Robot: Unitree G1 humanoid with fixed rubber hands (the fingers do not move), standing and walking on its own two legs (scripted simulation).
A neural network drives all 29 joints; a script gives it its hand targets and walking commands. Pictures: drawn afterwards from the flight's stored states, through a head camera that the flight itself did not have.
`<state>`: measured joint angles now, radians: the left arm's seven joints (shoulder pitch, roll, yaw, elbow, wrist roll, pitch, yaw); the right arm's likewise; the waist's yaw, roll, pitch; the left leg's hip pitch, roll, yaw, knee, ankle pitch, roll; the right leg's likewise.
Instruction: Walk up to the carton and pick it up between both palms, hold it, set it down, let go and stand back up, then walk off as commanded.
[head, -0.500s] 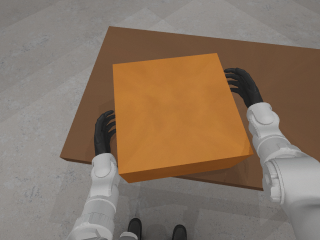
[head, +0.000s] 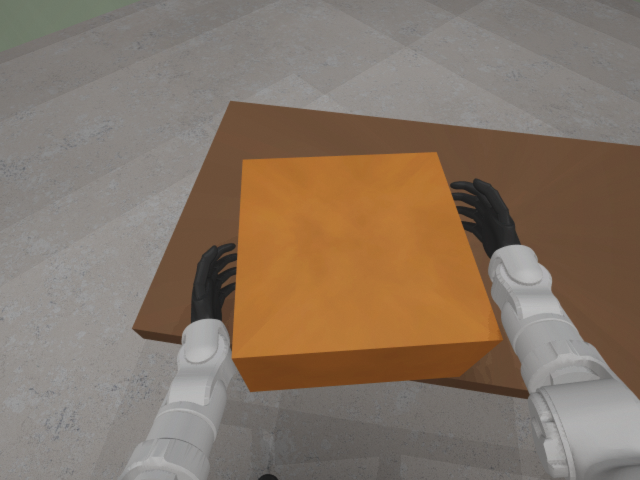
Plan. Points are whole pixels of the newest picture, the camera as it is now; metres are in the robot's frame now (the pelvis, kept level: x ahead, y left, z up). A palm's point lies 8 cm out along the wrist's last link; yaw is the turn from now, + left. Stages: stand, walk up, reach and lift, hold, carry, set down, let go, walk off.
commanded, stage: reach and lift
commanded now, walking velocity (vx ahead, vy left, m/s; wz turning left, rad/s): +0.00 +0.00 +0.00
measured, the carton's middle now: (348, 265) +0.41 +0.00 -0.03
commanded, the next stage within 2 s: hold in 1.84 s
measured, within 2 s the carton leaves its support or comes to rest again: neither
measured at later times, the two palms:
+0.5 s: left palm (174, 290) +0.32 +0.20 +0.05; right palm (519, 207) +0.41 -0.17 +0.14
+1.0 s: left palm (163, 261) +0.34 +0.20 +0.09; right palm (535, 204) +0.40 -0.17 +0.16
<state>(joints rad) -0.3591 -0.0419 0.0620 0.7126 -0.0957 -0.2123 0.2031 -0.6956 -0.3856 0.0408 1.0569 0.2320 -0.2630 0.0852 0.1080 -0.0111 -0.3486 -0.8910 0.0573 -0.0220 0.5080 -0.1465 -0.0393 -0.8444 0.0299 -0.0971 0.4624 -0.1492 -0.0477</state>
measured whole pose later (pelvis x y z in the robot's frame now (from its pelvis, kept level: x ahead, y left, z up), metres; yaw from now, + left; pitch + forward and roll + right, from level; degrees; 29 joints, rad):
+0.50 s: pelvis -0.01 +0.01 +0.02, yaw +1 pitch +13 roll -2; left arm -0.37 0.04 0.11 0.64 -0.13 0.02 0.14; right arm -0.73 -0.26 -0.10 0.94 0.16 0.01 0.05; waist 0.05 -0.01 -0.23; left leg -0.53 0.05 -0.02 0.45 -0.15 -0.03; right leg -0.46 0.03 -0.10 0.37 -0.13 -0.04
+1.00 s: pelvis +0.00 +0.01 +0.02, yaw +1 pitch +9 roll -1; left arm -0.37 0.10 0.15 0.48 -0.12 0.25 0.08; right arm -0.67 -0.19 -0.08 0.74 0.16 0.18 -0.08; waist -0.01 -0.01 -0.20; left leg -0.42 0.05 -0.02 0.41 -0.15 -0.03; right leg -0.35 0.03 -0.10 0.32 -0.13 -0.04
